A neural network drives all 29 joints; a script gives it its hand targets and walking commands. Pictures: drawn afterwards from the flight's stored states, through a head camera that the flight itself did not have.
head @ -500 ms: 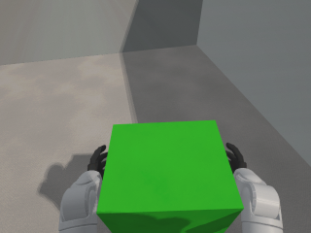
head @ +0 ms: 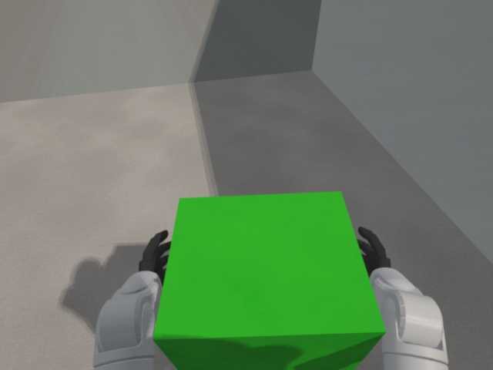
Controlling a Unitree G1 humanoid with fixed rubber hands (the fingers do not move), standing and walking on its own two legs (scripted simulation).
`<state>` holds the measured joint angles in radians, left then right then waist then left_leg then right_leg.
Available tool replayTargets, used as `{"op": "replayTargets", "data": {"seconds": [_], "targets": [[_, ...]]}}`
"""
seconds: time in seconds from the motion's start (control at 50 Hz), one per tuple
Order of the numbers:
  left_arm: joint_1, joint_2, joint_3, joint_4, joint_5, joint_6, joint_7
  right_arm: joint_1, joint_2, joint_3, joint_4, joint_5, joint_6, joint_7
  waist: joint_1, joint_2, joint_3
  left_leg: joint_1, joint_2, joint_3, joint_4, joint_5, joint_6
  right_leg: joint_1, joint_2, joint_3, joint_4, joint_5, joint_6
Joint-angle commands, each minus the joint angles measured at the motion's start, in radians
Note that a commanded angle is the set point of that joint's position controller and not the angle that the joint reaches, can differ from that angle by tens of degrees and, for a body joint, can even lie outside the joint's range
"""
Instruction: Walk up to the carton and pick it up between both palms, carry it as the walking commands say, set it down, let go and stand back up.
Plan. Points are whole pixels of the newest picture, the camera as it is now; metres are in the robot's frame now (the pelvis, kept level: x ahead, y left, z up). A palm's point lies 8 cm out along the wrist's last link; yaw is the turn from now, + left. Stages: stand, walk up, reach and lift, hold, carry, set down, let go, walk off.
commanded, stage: carry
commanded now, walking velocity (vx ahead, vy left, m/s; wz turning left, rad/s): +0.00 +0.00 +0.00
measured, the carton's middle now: (264, 300) +0.26 +0.00 -0.01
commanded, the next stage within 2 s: none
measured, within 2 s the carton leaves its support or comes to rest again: neither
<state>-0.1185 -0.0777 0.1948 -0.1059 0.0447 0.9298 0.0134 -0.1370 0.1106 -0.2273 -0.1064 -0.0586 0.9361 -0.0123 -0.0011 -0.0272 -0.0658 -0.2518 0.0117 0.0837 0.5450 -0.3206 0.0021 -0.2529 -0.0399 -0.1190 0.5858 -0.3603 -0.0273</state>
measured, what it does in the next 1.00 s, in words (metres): stands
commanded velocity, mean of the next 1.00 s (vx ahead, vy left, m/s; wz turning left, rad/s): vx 0.00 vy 0.00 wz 0.00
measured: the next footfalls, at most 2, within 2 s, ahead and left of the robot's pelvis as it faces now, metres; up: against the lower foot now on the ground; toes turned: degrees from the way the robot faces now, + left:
none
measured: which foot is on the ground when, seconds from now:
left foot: down 0.00-1.00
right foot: down 0.00-1.00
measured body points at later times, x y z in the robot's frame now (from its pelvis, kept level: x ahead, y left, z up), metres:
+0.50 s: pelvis +0.00 +0.00 +0.00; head -0.01 +0.00 +0.45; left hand +0.28 +0.17 +0.04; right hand +0.28 -0.17 +0.05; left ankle -0.02 +0.11 -0.73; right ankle -0.03 -0.09 -0.73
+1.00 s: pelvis +0.00 +0.00 +0.00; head -0.01 +0.00 +0.45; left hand +0.28 +0.17 +0.04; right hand +0.28 -0.17 +0.04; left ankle -0.02 +0.11 -0.73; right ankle -0.03 -0.09 -0.73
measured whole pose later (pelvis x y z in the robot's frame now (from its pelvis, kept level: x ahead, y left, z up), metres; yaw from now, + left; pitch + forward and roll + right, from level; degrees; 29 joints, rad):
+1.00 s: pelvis +0.00 +0.00 +0.00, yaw +0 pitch +2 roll +1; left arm -0.12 -0.08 0.19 -0.08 0.04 0.90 0.01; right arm -0.13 0.11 -0.23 -0.09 -0.07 0.91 -0.01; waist 0.00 -0.03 -0.07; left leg -0.25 0.01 0.08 0.54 -0.32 0.00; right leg -0.25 -0.04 -0.12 0.59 -0.36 -0.03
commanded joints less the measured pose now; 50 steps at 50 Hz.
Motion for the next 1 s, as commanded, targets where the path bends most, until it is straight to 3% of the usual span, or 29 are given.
{"op": "replayTargets", "data": {"seconds": [0.0, 0.06, 0.08, 0.1, 0.14, 0.18, 0.26, 0.3, 0.36, 0.4, 0.48, 0.5, 0.52, 0.56, 0.58, 0.7, 0.82, 0.92, 0.96, 0.98], "targets": [[-0.450, -0.643, -0.567, -0.065, -0.125, -0.036, -0.160, -0.411, 0.611, 0.616, 0.000, 0.127, -0.031, 0.158, 0.010, -0.004, -0.201, 0.045, 0.096, -0.050, -0.029, 0.238, 0.027, 0.036, -0.117, 0.130, -0.137, 0.495, -0.002], [-0.463, -0.668, -0.643, -0.177, -0.189, -0.016, -0.160, -0.438, 0.635, 0.694, -0.123, 0.195, -0.013, 0.157, 0.009, 0.006, -0.202, 0.058, 0.104, -0.061, -0.036, 0.246, 0.031, 0.011, -0.112, 0.129, -0.141, 0.450, -0.008], [-0.454, -0.646, -0.581, -0.081, -0.139, -0.023, -0.162, -0.432, 0.614, 0.633, -0.031, 0.146, -0.021, 0.157, 0.010, -0.005, -0.190, 0.047, 0.103, -0.061, -0.043, 0.234, 0.033, 0.023, -0.110, 0.127, -0.145, 0.436, -0.010], [-0.458, -0.651, -0.601, -0.119, -0.153, -0.019, -0.159, -0.428, 0.626, 0.650, -0.052, 0.163, -0.015, 0.158, 0.010, 0.013, -0.178, 0.041, 0.100, -0.062, -0.052, 0.223, 0.031, 0.015, -0.110, 0.132, -0.147, 0.416, -0.010], [-0.460, -0.644, -0.565, -0.068, -0.126, -0.035, -0.161, -0.421, 0.616, 0.621, -0.004, 0.131, -0.031, 0.159, 0.010, -0.009, -0.198, 0.044, 0.102, -0.057, -0.036, 0.238, 0.031, 0.031, -0.111, 0.124, -0.140, 0.454, -0.011], [-0.481, -0.659, -0.617, -0.145, -0.164, -0.032, -0.160, -0.432, 0.630, 0.659, -0.075, 0.168, -0.028, 0.158, 0.009, 0.015, -0.202, 0.052, 0.103, -0.057, -0.039, 0.244, 0.032, 0.026, -0.115, 0.128, -0.138, 0.459, -0.006], [-0.449, -0.636, -0.575, -0.087, -0.127, -0.040, -0.159, -0.400, 0.608, 0.624, -0.006, 0.131, -0.032, 0.159, 0.012, 0.007, -0.201, 0.064, 0.107, -0.060, -0.039, 0.270, 0.034, 0.014, -0.108, 0.121, -0.138, 0.436, -0.012], [-0.442, -0.642, -0.590, -0.111, -0.141, -0.031, -0.160, -0.423, 0.611, 0.649, -0.063, 0.151, -0.027, 0.158, 0.010, -0.006, -0.190, 0.040, 0.111, -0.070, -0.048, 0.256, 0.037, 0.024, -0.103, 0.117, -0.140, 0.417, -0.014], [-0.447, -0.647, -0.593, -0.104, -0.143, -0.035, -0.160, -0.408, 0.614, 0.636, -0.037, 0.147, -0.031, 0.158, 0.010, 0.018, -0.201, 0.038, 0.103, -0.062, -0.039, 0.250, 0.032, 0.033, -0.111, 0.126, -0.140, 0.455, -0.007], [-0.432, -0.633, -0.568, -0.075, -0.123, -0.042, -0.160, -0.397, 0.601, 0.619, -0.011, 0.128, -0.037, 0.158, 0.011, -0.001, -0.204, 0.048, 0.107, -0.065, -0.039, 0.268, 0.036, 0.031, -0.107, 0.114, -0.134, 0.442, -0.012], [-0.441, -0.640, -0.584, -0.091, -0.133, -0.040, -0.158, -0.404, 0.608, 0.626, -0.024, 0.138, -0.037, 0.155, 0.011, 0.018, -0.207, 0.053, 0.109, -0.066, -0.042, 0.273, 0.036, 0.027, -0.108, 0.122, -0.135, 0.441, -0.013], [-0.429, -0.646, -0.592, -0.106, -0.141, -0.037, -0.159, -0.424, 0.603, 0.648, -0.072, 0.150, -0.036, 0.156, 0.010, 0.010, -0.198, 0.044, 0.106, -0.067, -0.041, 0.270, 0.035, 0.028, -0.109, 0.122, -0.138, 0.451, -0.014], [-0.458, -0.635, -0.573, -0.085, -0.128, -0.048, -0.159, -0.423, 0.606, 0.626, -0.023, 0.135, -0.043, 0.158, 0.010, 0.015, -0.196, 0.048, 0.111, -0.066, -0.039, 0.284, 0.036, 0.022, -0.102, 0.111, -0.131, 0.434, -0.014], [-0.455, -0.643, -0.600, -0.119, -0.144, -0.038, -0.159, -0.419, 0.613, 0.643, -0.056, 0.150, -0.033, 0.158, 0.009, 0.009, -0.191, 0.045, 0.103, -0.066, -0.050, 0.235, 0.035, 0.016, -0.111, 0.123, -0.141, 0.414, -0.011], [-0.455, -0.638, -0.582, -0.081, -0.128, -0.040, -0.158, -0.395, 0.612, 0.615, 0.008, 0.129, -0.033, 0.158, 0.009, 0.018, -0.210, 0.068, 0.105, -0.061, -0.043, 0.245, 0.035, 0.012, -0.110, 0.126, -0.141, 0.425, -0.014], [-0.448, -0.640, -0.597, -0.120, -0.140, -0.049, -0.156, -0.423, 0.616, 0.646, -0.057, 0.152, -0.044, 0.157, 0.011, 0.014, -0.202, 0.052, 0.109, -0.063, -0.038, 0.275, 0.034, 0.028, -0.111, 0.118, -0.135, 0.454, -0.009], [-0.449, -0.633, -0.582, -0.096, -0.129, -0.049, -0.158, -0.412, 0.599, 0.628, -0.034, 0.131, -0.042, 0.157, 0.009, -0.001, -0.206, 0.049, 0.111, -0.068, -0.049, 0.257, 0.037, 0.020, -0.106, 0.117, -0.137, 0.412, -0.017], [-0.471, -0.642, -0.603, -0.119, -0.143, -0.037, -0.156, -0.410, 0.613, 0.635, -0.031, 0.146, -0.031, 0.160, 0.011, 0.045, -0.175, 0.043, 0.107, -0.072, -0.065, 0.231, 0.037, 0.002, -0.107, 0.127, -0.151, 0.372, -0.017], [-0.434, -0.625, -0.548, -0.022, -0.097, -0.061, -0.160, -0.412, 0.597, 0.595, 0.032, 0.109, -0.057, 0.161, 0.008, 0.002, -0.199, 0.056, 0.104, -0.060, -0.041, 0.257, 0.032, 0.016, -0.112, 0.120, -0.140, 0.438, -0.011], [-0.439, -0.632, -0.571, -0.074, -0.117, -0.064, -0.160, -0.404, 0.604, 0.618, -0.011, 0.124, -0.059, 0.159, 0.008, -0.002, -0.220, 0.060, 0.111, -0.066, -0.028, 0.281, 0.033, 0.029, -0.109, 0.116, -0.130, 0.474, -0.009]]}}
